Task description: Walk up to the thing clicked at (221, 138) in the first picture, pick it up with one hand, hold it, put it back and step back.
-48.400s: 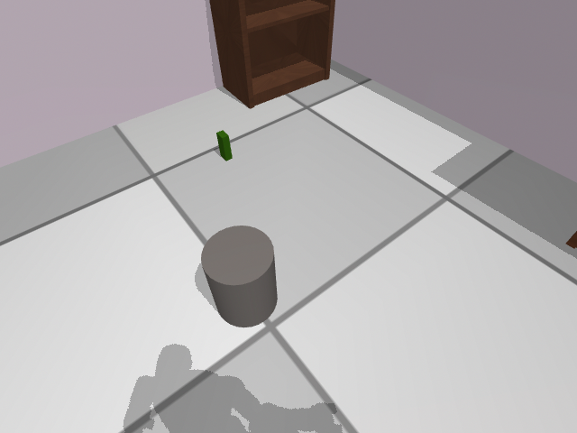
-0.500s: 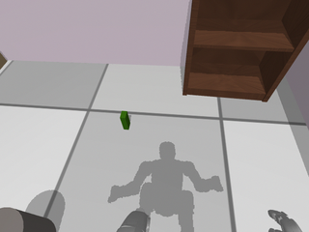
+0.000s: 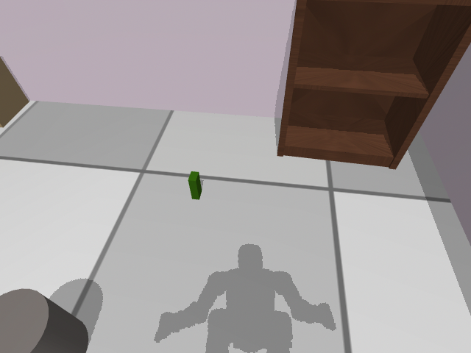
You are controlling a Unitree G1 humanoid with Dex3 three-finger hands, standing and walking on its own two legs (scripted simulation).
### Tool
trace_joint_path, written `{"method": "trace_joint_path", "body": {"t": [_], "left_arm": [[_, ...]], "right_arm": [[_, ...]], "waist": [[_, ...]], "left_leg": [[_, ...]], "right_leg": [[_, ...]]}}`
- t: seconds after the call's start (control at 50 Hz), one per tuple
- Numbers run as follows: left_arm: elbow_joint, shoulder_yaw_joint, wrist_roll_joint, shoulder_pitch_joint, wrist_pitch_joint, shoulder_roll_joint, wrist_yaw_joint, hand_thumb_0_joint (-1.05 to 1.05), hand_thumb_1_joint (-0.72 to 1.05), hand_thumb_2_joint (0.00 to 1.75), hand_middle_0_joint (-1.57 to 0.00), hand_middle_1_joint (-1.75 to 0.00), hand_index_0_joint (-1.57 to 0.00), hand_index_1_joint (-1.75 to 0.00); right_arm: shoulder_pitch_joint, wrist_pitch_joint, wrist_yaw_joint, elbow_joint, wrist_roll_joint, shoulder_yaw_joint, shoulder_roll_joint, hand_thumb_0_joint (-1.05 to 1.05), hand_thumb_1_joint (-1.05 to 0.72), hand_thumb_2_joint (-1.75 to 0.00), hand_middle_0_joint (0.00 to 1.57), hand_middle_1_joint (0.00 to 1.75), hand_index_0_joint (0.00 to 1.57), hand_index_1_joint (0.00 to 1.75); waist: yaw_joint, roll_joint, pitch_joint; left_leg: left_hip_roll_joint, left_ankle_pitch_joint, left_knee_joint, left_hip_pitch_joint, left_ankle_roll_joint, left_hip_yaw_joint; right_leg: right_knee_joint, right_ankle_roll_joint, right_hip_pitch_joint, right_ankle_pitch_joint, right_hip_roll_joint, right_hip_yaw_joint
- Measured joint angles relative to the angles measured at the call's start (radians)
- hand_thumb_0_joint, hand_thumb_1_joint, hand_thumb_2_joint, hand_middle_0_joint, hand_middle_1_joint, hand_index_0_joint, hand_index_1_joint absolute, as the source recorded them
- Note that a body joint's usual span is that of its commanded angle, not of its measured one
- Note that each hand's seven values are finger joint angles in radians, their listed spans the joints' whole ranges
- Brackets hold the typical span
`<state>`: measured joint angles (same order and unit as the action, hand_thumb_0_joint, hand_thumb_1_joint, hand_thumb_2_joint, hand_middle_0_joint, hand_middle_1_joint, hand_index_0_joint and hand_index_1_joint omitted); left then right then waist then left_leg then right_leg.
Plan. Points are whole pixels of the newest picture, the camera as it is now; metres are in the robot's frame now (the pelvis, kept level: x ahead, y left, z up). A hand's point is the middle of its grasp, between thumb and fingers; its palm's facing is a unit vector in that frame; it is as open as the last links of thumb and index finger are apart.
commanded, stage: step back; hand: left
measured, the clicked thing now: (195, 185) +1.02 +0.27 -0.68
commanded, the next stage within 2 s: stand in 0.72 s
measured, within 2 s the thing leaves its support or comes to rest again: neither
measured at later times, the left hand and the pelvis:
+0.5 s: hand out of the picture +0.10 +0.29 -0.14, palm faces +0.01 -0.93 -0.37, open 7.4 cm; pelvis +0.03 +0.02 +0.00, yaw +1 degrees
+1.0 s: hand out of the picture +0.14 +0.27 -0.14, palm faces -0.01 -0.95 -0.32, open 7.4 cm; pelvis +0.03 +0.02 +0.02, yaw +0 degrees
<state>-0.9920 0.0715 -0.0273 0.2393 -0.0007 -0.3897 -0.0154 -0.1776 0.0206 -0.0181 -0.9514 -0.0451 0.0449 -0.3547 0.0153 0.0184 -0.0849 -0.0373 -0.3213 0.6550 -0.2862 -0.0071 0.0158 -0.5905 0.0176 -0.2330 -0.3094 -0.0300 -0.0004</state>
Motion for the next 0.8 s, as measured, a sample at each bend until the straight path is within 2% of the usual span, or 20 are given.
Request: {"method": "trace_joint_path", "body": {"t": [0.02,0.06,0.1,0.16,0.2,0.24,0.28,0.34,0.36,0.4,0.42,0.46,0.56,0.72,0.8], "left_arm": [[-0.005,-0.002,-0.006,0.005,-0.008,0.009,0.001,0.00,0.90,0.90,-0.21,-0.30,-0.20,-0.30],[-0.007,-0.006,-0.014,0.015,-0.018,0.018,0.001,0.00,0.90,0.90,-0.21,-0.30,-0.20,-0.30],[-0.006,-0.009,-0.013,0.017,-0.026,0.029,0.003,0.00,0.90,0.90,-0.21,-0.30,-0.20,-0.30],[-0.005,-0.014,-0.014,0.014,-0.032,0.036,0.000,0.00,0.90,0.90,-0.21,-0.30,-0.20,-0.30],[-0.005,-0.019,-0.012,0.007,-0.026,0.032,-0.003,0.00,0.90,0.90,-0.21,-0.30,-0.20,-0.30],[-0.006,-0.025,-0.008,-0.004,-0.019,0.024,-0.003,0.00,0.90,0.90,-0.21,-0.30,-0.20,-0.30],[-0.016,-0.029,0.003,-0.011,-0.012,0.016,-0.002,0.00,0.90,0.90,-0.21,-0.30,-0.20,-0.30],[-0.027,-0.028,0.010,-0.023,-0.010,0.000,-0.002,0.00,0.90,0.90,-0.21,-0.30,-0.20,-0.30],[-0.030,-0.027,0.011,-0.028,-0.014,-0.005,-0.001,0.00,0.90,0.90,-0.21,-0.30,-0.20,-0.30],[-0.040,-0.025,0.012,-0.045,-0.026,-0.004,0.003,0.00,0.90,0.90,-0.21,-0.30,-0.20,-0.30],[-0.044,-0.025,0.010,-0.053,-0.031,0.001,0.006,0.00,0.90,0.90,-0.21,-0.30,-0.20,-0.30],[-0.044,-0.028,0.007,-0.062,-0.040,0.007,0.006,0.00,0.90,0.90,-0.21,-0.30,-0.20,-0.30],[-0.048,-0.037,0.010,-0.093,-0.036,0.015,0.008,0.00,0.90,0.90,-0.21,-0.30,-0.20,-0.30],[-0.045,-0.039,0.018,-0.158,-0.034,0.017,0.018,0.00,0.90,0.90,-0.21,-0.30,-0.20,-0.30],[-0.064,-0.049,0.032,-0.183,-0.020,0.023,0.020,0.00,0.90,0.90,-0.21,-0.30,-0.20,-0.30]], "right_arm": [[-0.001,0.003,0.002,-0.003,0.004,0.003,-0.004,0.00,-0.90,-0.90,0.21,0.30,0.20,0.30],[-0.005,0.006,0.005,-0.012,0.009,0.005,-0.006,0.00,-0.90,-0.90,0.21,0.30,0.20,0.30],[-0.010,-0.001,0.002,-0.017,0.016,0.008,-0.017,0.00,-0.90,-0.90,0.21,0.30,0.20,0.30],[-0.018,-0.013,-0.004,-0.028,0.016,0.013,-0.033,0.00,-0.90,-0.90,0.21,0.30,0.20,0.30],[-0.026,-0.022,-0.006,-0.035,0.015,0.018,-0.039,0.00,-0.90,-0.90,0.21,0.30,0.20,0.30],[-0.021,-0.029,-0.002,-0.046,0.009,0.024,-0.034,0.00,-0.91,-0.90,0.21,0.30,0.20,0.29],[-0.018,-0.034,0.001,-0.053,0.005,0.021,-0.021,0.00,-0.91,-0.90,0.20,0.30,0.20,0.29],[-0.009,-0.038,0.000,-0.053,0.003,0.009,0.002,0.00,-0.90,-0.90,0.21,0.30,0.20,0.29],[-0.005,-0.040,-0.001,-0.051,0.002,0.005,0.008,0.00,-0.90,-0.90,0.21,0.30,0.20,0.30],[0.004,-0.037,0.000,-0.054,0.009,0.000,0.012,0.00,-0.90,-0.90,0.21,0.30,0.20,0.30],[0.008,-0.033,0.001,-0.058,0.014,-0.001,0.012,0.00,-0.90,-0.90,0.21,0.30,0.20,0.30],[0.013,-0.026,0.003,-0.065,0.022,-0.004,0.014,0.00,-0.90,-0.90,0.21,0.30,0.20,0.30],[0.032,-0.033,0.006,-0.089,0.021,-0.005,0.012,0.00,-0.90,-0.90,0.21,0.30,0.20,0.30],[0.074,-0.039,0.013,-0.105,0.027,-0.004,0.015,0.00,-0.90,-0.90,0.21,0.30,0.20,0.30],[0.096,-0.040,0.019,-0.120,0.035,-0.016,0.015,0.00,-0.90,-0.90,0.21,0.30,0.20,0.30]], "waist": [[0.001,0.016,0.003],[0.016,0.010,0.016],[0.025,0.008,0.017],[0.028,0.007,0.022],[0.024,0.002,0.026],[0.022,-0.022,0.016],[0.019,-0.038,0.023],[0.010,-0.051,0.027],[0.007,-0.053,0.025],[0.000,-0.038,0.015],[-0.003,-0.023,0.013],[-0.006,-0.009,0.020],[-0.008,-0.012,0.028],[-0.005,-0.021,0.013],[-0.006,-0.030,0.003]], "left_leg": [[0.000,-0.047,0.027,-0.010,-0.004,0.022],[0.032,-0.132,0.105,-0.041,-0.003,0.048],[0.047,-0.141,0.149,-0.061,-0.002,0.052],[0.036,-0.127,0.099,-0.057,0.001,0.034],[0.027,-0.079,-0.011,-0.018,0.002,0.020],[0.045,0.059,-0.071,0.010,0.008,0.003],[0.052,0.061,-0.068,0.012,0.003,-0.011],[0.042,0.044,-0.072,0.022,-0.002,-0.022],[0.038,0.042,-0.073,0.025,0.002,-0.025],[0.023,0.030,-0.060,0.030,0.011,-0.018],[0.012,0.023,-0.052,0.031,0.016,-0.010],[0.005,0.015,-0.050,0.033,0.020,-0.003],[0.027,0.011,-0.077,0.060,0.013,-0.014],[0.032,-0.001,-0.077,0.074,0.004,-0.020],[0.035,0.025,-0.131,0.107,0.003,-0.024]], "right_leg": [[0.011,0.001,0.006,0.016,-0.010,0.008],[0.009,0.014,-0.001,0.011,-0.003,0.003],[0.021,0.016,0.004,0.015,0.010,0.003],[0.028,0.003,0.004,0.018,0.029,0.008],[0.010,-0.011,-0.003,0.006,0.043,0.014],[-0.031,-0.023,-0.012,-0.018,0.066,0.003],[-0.074,-0.008,-0.029,-0.083,0.063,-0.023],[-0.116,0.006,-0.043,-0.153,0.049,-0.020],[-0.088,0.008,-0.036,-0.146,0.048,-0.013],[-0.002,-0.001,-0.001,-0.007,0.038,0.002],[0.020,-0.008,0.013,0.021,0.028,0.010],[0.031,-0.013,0.023,0.011,0.021,0.017],[0.016,-0.021,0.032,-0.022,0.044,0.008],[0.023,-0.029,0.047,-0.029,0.049,0.002],[0.073,-0.035,0.077,-0.004,0.052,-0.002]]}}
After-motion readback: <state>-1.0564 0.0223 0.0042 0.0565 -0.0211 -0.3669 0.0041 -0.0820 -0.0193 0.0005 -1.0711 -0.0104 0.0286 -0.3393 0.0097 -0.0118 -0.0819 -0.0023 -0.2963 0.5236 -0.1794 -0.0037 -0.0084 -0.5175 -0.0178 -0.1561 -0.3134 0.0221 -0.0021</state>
